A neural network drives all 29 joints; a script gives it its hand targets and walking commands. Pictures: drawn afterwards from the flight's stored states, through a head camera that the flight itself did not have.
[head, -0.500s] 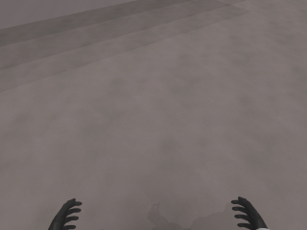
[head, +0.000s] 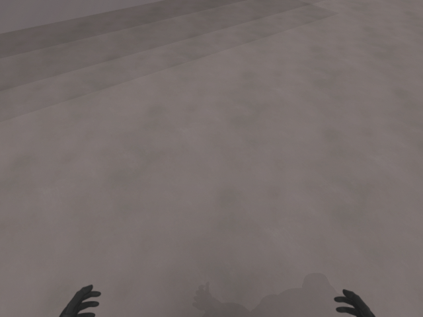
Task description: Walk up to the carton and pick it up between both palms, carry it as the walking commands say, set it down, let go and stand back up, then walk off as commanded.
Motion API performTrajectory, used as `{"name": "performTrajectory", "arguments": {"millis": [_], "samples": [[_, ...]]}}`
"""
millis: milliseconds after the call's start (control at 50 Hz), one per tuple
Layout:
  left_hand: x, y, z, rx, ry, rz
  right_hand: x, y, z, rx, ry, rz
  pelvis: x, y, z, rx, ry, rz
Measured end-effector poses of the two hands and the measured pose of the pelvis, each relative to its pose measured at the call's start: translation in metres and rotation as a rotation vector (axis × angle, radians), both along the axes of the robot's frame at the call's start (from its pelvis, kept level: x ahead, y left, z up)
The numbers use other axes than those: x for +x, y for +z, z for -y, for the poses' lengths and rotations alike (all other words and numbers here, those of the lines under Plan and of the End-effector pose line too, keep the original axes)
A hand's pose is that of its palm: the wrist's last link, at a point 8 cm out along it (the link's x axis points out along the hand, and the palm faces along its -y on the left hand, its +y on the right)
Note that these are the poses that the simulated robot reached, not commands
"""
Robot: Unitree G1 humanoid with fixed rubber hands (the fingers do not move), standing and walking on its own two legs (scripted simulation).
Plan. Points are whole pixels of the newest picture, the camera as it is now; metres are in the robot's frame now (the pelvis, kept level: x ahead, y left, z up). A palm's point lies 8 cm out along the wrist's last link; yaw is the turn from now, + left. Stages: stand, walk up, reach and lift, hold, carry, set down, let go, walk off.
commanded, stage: stand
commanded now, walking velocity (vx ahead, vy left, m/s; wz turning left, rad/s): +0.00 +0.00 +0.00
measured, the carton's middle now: out of the picture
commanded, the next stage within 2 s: walk up in 1.14 s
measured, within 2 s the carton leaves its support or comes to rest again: neither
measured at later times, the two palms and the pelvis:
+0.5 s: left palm out of the picture +0.09 +0.29 -0.09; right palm out of the picture +0.10 -0.29 -0.08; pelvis +0.00 +0.00 +0.03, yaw +0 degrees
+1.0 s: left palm out of the picture +0.09 +0.29 -0.08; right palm out of the picture +0.08 -0.30 -0.08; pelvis +0.00 +0.00 +0.03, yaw -1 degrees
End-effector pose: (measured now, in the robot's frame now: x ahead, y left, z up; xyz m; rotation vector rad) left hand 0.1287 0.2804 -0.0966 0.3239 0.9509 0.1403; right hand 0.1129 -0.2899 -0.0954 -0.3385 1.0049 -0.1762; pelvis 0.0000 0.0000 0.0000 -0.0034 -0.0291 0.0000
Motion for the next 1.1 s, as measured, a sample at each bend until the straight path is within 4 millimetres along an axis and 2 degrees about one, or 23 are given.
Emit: {"name": "performTrajectory", "arguments": {"millis": [540,1100], "samples": [[-0.036,0.01,-0.008,0.005,0.048,-0.152,-0.015,0.012,0.0,0.02,-0.04,-0.099,0.0,0.027,-0.002,0.001,-0.004,0.021],[-0.042,0.013,-0.011,0.017,0.059,-0.198,-0.035,0.014,0.009,0.013,-0.084,-0.158,0.001,0.033,0.001,0.004,-0.014,0.021]]}}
